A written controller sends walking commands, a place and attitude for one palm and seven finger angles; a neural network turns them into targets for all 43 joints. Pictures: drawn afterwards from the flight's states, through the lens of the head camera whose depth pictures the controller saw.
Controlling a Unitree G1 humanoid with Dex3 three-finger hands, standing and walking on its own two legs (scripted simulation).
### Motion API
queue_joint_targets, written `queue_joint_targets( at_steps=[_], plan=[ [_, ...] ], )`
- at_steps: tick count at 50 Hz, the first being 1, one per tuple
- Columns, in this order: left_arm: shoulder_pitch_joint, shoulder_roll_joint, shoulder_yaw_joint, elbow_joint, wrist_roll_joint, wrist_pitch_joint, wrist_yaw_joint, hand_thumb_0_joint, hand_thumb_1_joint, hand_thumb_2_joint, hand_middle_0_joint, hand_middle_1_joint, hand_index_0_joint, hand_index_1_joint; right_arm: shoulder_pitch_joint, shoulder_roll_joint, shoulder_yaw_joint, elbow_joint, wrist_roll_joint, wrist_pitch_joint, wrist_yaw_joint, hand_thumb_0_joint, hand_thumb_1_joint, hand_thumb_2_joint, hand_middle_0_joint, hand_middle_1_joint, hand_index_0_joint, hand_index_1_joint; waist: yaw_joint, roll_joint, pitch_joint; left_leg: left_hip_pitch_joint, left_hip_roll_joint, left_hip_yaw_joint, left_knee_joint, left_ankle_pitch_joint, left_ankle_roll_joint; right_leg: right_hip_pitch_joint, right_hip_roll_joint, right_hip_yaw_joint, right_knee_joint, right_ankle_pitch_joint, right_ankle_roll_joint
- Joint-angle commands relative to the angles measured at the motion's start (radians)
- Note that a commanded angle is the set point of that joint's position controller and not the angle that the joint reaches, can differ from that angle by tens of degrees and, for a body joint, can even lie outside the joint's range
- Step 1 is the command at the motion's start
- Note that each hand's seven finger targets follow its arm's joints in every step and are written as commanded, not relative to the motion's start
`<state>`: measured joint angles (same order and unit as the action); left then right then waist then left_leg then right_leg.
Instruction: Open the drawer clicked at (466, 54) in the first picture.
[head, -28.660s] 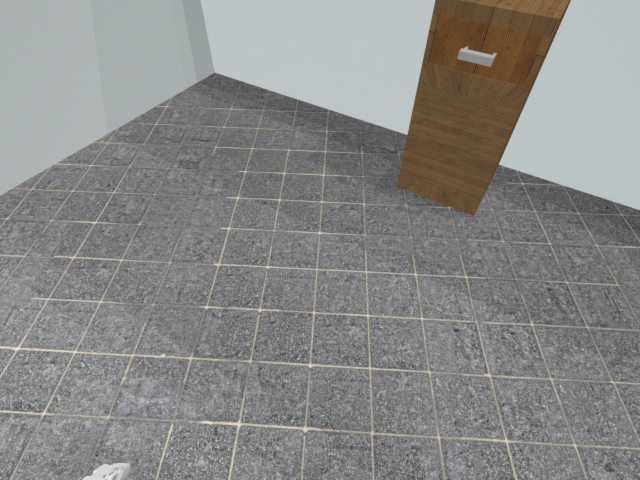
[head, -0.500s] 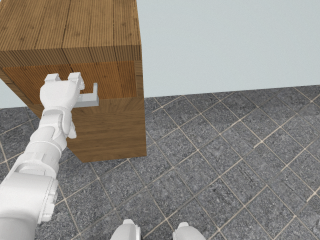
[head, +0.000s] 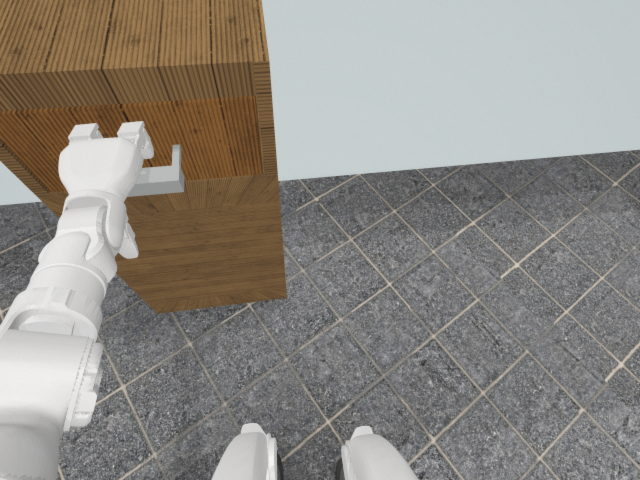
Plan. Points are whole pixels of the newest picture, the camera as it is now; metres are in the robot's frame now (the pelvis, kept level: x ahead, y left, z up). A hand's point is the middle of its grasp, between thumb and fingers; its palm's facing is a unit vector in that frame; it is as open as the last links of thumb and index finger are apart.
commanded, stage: lift the fingers back up to retry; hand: left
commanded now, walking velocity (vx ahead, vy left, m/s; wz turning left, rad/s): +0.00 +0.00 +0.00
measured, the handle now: (141, 168) +0.54 +0.23 +0.00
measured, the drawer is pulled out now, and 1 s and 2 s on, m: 0.00 0.00 0.00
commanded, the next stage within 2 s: re-aim the fingers above the handle in 0.86 s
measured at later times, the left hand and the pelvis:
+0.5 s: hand (106, 185) +0.48 +0.26 +0.04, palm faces -0.06 -0.05 -1.00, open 13.8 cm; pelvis +0.02 +0.01 +0.03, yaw +1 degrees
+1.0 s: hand (100, 180) +0.47 +0.25 +0.06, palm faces -0.05 -0.06 -1.00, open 13.8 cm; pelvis +0.04 +0.01 +0.05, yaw +1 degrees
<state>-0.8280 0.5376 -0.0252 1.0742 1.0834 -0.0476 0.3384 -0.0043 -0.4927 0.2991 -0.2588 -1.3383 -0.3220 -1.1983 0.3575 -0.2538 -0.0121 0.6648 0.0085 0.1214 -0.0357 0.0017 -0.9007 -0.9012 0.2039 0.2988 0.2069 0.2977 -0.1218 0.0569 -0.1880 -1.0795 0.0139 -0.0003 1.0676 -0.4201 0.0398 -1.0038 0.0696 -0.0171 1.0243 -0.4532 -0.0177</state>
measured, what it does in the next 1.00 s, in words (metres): stands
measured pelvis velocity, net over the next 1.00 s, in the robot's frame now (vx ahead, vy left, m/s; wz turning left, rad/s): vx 0.04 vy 0.01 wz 0.02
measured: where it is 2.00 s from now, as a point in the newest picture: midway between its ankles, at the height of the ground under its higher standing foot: outside the picture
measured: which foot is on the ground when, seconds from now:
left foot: down 0.00-1.00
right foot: down 0.00-1.00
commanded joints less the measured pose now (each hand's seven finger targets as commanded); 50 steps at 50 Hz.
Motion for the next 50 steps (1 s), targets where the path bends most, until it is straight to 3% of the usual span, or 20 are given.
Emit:
queue_joint_targets(
  at_steps=[1,4,8,10,12,15,18,20,23,24,26,33,36,38,39,41,43,44,46,50],
  plan=[
    [-0.216,0.243,0.067,-0.040,-0.006,0.020,-0.007,0.000,-0.500,0.300,-0.300,-1.200,-0.300,-1.200,0.128,-0.169,-0.061,-0.060,-0.009,-0.016,-0.013,0.000,-0.900,-0.900,0.200,0.300,0.200,0.300,-0.002,-0.035,-0.311,0.254,-0.028,-0.003,-0.104,0.130,0.022,0.151,0.008,0.007,-0.169,0.152,-0.009],
    [-0.232,0.244,0.066,-0.029,-0.006,0.026,0.002,0.000,-0.500,0.300,-0.300,-1.200,-0.300,-1.200,0.136,-0.171,-0.060,-0.055,-0.008,-0.016,-0.011,0.000,-0.900,-0.900,0.200,0.300,0.200,0.300,-0.007,-0.043,-0.311,0.253,-0.029,-0.009,-0.106,0.129,0.022,0.144,0.010,0.002,-0.165,0.144,-0.009],
    [-0.288,0.286,0.101,-0.137,-0.013,0.033,0.014,0.000,-0.500,0.300,-0.300,-1.200,-0.300,-1.200,0.146,-0.171,-0.069,-0.059,-0.009,-0.009,-0.012,0.000,-0.900,-0.900,0.200,0.300,0.200,0.300,0.012,0.025,-0.421,0.371,-0.024,-0.011,-0.136,0.208,0.018,0.206,0.011,0.000,-0.180,0.195,-0.010],
    [-0.289,0.247,0.085,-0.174,-0.020,0.035,0.018,0.000,-0.500,0.300,-0.300,-1.200,-0.300,-1.200,0.144,-0.166,-0.074,-0.057,-0.008,-0.006,-0.011,0.000,-0.900,-0.900,0.200,0.300,0.200,0.300,0.009,0.030,-0.423,0.431,-0.019,-0.014,-0.157,0.247,0.015,0.218,0.014,-0.008,-0.201,0.217,-0.011],
    [-0.292,0.259,0.103,-0.202,-0.025,0.032,0.020,0.000,-0.500,0.300,-0.300,-1.200,-0.300,-1.200,0.138,-0.164,-0.076,-0.052,-0.010,-0.003,-0.014,0.000,-0.900,-0.900,0.200,0.300,0.200,0.300,0.015,0.031,-0.443,0.474,-0.016,-0.019,-0.168,0.284,0.014,0.232,0.016,-0.009,-0.211,0.236,-0.013],
    [-0.319,0.258,0.095,-0.224,-0.021,0.021,0.027,0.000,-0.500,0.300,-0.300,-1.200,-0.300,-1.200,0.132,-0.165,-0.076,-0.042,-0.006,-0.005,-0.018,0.000,-0.900,-0.900,0.200,0.300,0.200,0.300,0.009,0.033,-0.379,0.479,-0.016,-0.020,-0.202,0.256,0.015,0.242,0.015,-0.008,-0.246,0.212,-0.013],
    [-0.352,0.260,0.098,-0.270,-0.012,0.002,0.037,0.000,-0.500,0.300,-0.300,-1.200,-0.300,-1.200,0.130,-0.163,-0.083,-0.034,-0.008,-0.010,-0.023,0.000,-0.900,-0.900,0.200,0.300,0.200,0.300,0.007,0.072,-0.403,0.559,-0.012,-0.028,-0.220,0.302,0.009,0.237,0.014,-0.013,-0.258,0.224,-0.017],
    [-0.356,0.192,0.058,-0.285,-0.014,-0.002,0.042,0.000,-0.500,0.300,-0.300,-1.200,-0.300,-1.200,0.130,-0.156,-0.089,-0.028,-0.010,-0.016,-0.021,0.000,-0.900,-0.900,0.200,0.300,0.200,0.300,-0.003,0.090,-0.393,0.619,-0.008,-0.034,-0.228,0.351,0.005,0.216,0.018,-0.022,-0.269,0.238,-0.021],
    [-0.350,0.195,0.071,-0.311,-0.023,-0.004,0.042,0.000,-0.500,0.300,-0.300,-1.200,-0.300,-1.200,0.133,-0.158,-0.097,-0.020,-0.013,-0.016,-0.018,0.000,-0.900,-0.900,0.200,0.300,0.200,0.300,0.003,0.081,-0.431,0.684,-0.003,-0.040,-0.238,0.426,0.000,0.250,0.019,-0.025,-0.279,0.284,-0.020],
    [-0.334,0.156,0.046,-0.308,-0.028,0.002,0.038,0.000,-0.500,0.300,-0.300,-1.200,-0.300,-1.200,0.133,-0.154,-0.098,-0.019,-0.013,-0.015,-0.015,0.000,-0.900,-0.900,0.200,0.300,0.200,0.300,0.007,0.105,-0.420,0.692,-0.005,-0.035,-0.244,0.447,-0.003,0.257,0.019,-0.028,-0.283,0.296,-0.023],
    [-0.325,0.171,0.059,-0.303,-0.028,0.014,0.033,0.000,-0.500,0.300,-0.300,-1.200,-0.300,-1.200,0.129,-0.159,-0.099,-0.012,-0.014,-0.011,-0.011,0.000,-0.900,-0.900,0.200,0.300,0.200,0.300,0.011,0.072,-0.398,0.700,-0.001,-0.039,-0.257,0.463,-0.004,0.273,0.020,-0.032,-0.294,0.307,-0.024],
    [-0.223,0.175,0.075,-0.355,-0.039,0.032,-0.009,0.000,-0.500,0.300,-0.300,-1.200,-0.300,-1.200,0.092,-0.152,-0.099,-0.039,-0.006,0.012,-0.004,0.000,-0.900,-0.900,0.200,0.300,0.200,0.300,0.045,0.054,-0.391,0.732,-0.006,-0.017,-0.295,0.591,-0.002,0.407,0.014,-0.020,-0.329,0.444,-0.020],
    [-0.168,0.124,0.044,-0.331,-0.042,0.037,-0.024,0.000,-0.500,0.300,-0.300,-1.200,-0.300,-1.200,0.082,-0.150,-0.101,-0.046,-0.005,0.015,0.000,0.000,-0.900,-0.900,0.200,0.300,0.200,0.300,0.040,0.012,-0.324,0.713,-0.007,-0.010,-0.306,0.575,0.003,0.416,0.013,-0.023,-0.343,0.443,-0.021],
    [-0.143,0.149,0.063,-0.323,-0.041,0.030,-0.032,0.000,-0.500,0.300,-0.300,-1.200,-0.300,-1.200,0.073,-0.150,-0.098,-0.054,-0.002,0.023,0.000,0.000,-0.900,-0.900,0.200,0.300,0.200,0.300,0.050,-0.014,-0.312,0.691,-0.010,-0.007,-0.318,0.557,0.004,0.442,0.009,-0.017,-0.348,0.458,-0.019],
    [-0.149,0.121,0.037,-0.322,-0.046,0.027,-0.036,0.000,-0.500,0.300,-0.300,-1.200,-0.300,-1.200,0.071,-0.151,-0.097,-0.060,-0.003,0.022,0.000,0.000,-0.900,-0.900,0.200,0.300,0.200,0.300,0.042,-0.015,-0.293,0.674,-0.017,0.000,-0.318,0.526,0.007,0.446,0.008,-0.015,-0.350,0.453,-0.020],
    [-0.167,0.171,0.075,-0.349,-0.034,0.010,-0.033,0.000,-0.500,0.300,-0.300,-1.200,-0.300,-1.200,0.068,-0.152,-0.101,-0.062,-0.004,0.023,-0.004,0.000,-0.900,-0.900,0.200,0.300,0.200,0.300,0.050,-0.012,-0.311,0.677,-0.018,0.001,-0.315,0.518,0.008,0.454,0.004,-0.009,-0.346,0.458,-0.022],
    [-0.206,0.160,0.065,-0.425,-0.029,-0.018,-0.025,0.000,-0.500,0.300,-0.300,-1.200,-0.300,-1.200,0.060,-0.143,-0.104,-0.070,-0.006,0.023,-0.005,0.000,-0.900,-0.900,0.200,0.300,0.200,0.300,0.052,0.040,-0.364,0.723,-0.018,-0.004,-0.307,0.574,0.005,0.447,0.003,-0.004,-0.335,0.478,-0.022],
    [-0.195,0.121,0.044,-0.425,-0.034,-0.023,-0.021,0.000,-0.500,0.300,-0.300,-1.200,-0.300,-1.200,0.060,-0.140,-0.109,-0.069,-0.009,0.019,-0.002,0.000,-0.900,-0.900,0.200,0.300,0.200,0.300,0.042,0.052,-0.349,0.740,-0.016,-0.007,-0.301,0.580,0.003,0.421,0.006,-0.010,-0.333,0.460,-0.023],
    [-0.179,0.142,0.071,-0.421,-0.033,-0.027,-0.005,0.000,-0.500,0.300,-0.300,-1.200,-0.300,-1.200,0.058,-0.141,-0.110,-0.067,-0.011,0.019,-0.003,0.000,-0.900,-0.900,0.200,0.300,0.200,0.300,0.049,0.026,-0.353,0.725,-0.018,-0.007,-0.294,0.568,0.002,0.426,0.006,-0.010,-0.327,0.457,-0.023],
    [-0.259,0.128,0.044,-0.405,-0.018,-0.006,0.023,0.000,-0.500,0.300,-0.300,-1.200,-0.300,-1.200,0.053,-0.142,-0.107,-0.055,-0.008,0.018,-0.001,0.000,-0.900,-0.900,0.200,0.300,0.200,0.300,0.030,0.024,-0.335,0.704,-0.023,-0.013,-0.294,0.518,0.000,0.390,0.006,-0.010,-0.325,0.427,-0.022]
  ],
)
